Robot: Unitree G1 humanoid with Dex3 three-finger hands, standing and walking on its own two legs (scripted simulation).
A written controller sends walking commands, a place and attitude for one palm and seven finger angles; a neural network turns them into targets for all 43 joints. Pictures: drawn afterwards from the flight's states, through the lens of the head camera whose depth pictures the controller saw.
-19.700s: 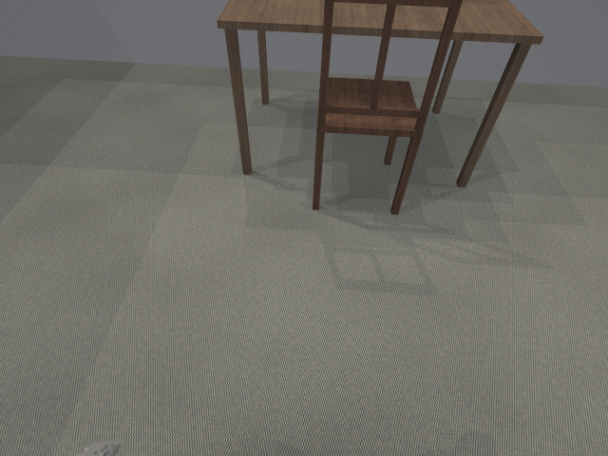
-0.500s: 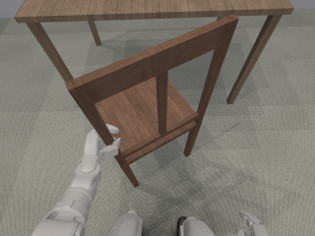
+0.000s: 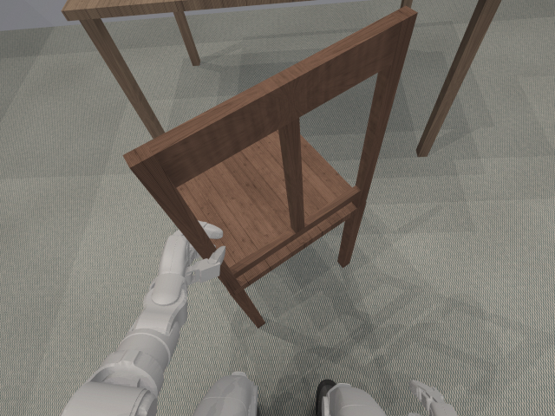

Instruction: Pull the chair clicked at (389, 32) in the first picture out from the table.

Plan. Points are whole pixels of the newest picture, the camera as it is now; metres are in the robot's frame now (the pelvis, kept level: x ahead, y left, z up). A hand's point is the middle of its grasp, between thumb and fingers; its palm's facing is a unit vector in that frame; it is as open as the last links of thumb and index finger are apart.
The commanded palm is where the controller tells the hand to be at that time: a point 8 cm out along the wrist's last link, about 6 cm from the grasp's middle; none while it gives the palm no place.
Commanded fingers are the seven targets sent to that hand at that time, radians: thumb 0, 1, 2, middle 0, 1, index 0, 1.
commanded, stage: step backward, pulling the chair out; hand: left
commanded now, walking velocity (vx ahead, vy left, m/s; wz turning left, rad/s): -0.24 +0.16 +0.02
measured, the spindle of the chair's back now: (294, 185) +0.48 +0.00 -0.05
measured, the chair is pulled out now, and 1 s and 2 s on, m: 0.41 0.55 0.55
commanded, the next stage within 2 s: stop walking, hand still on the chair in 0.10 s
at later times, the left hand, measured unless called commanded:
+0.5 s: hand (212, 344) +0.21 +0.12 -0.06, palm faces -0.12 -0.97 -0.21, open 5.8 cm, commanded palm +0.20 +0.17 -0.06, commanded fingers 0.00 0.90 0.90 -0.50 -1.45 -0.50 -1.45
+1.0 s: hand (205, 359) +0.19 +0.12 -0.06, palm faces -0.14 -0.98 -0.17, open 6.1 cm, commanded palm +0.18 +0.18 -0.06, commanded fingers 0.00 0.90 0.90 -0.50 -1.45 -0.50 -1.45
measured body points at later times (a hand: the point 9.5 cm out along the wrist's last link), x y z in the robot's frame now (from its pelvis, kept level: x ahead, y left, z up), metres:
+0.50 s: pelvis -0.09 +0.02 -0.01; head -0.06 -0.02 +0.43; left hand +0.21 +0.17 -0.05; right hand -0.02 -0.23 -0.16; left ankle -0.20 +0.17 -0.73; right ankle -0.01 -0.06 -0.74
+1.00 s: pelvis -0.08 +0.04 +0.00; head -0.05 +0.02 +0.45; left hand +0.19 +0.18 -0.05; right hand +0.03 -0.22 -0.12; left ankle -0.15 +0.16 -0.74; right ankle -0.01 -0.06 -0.74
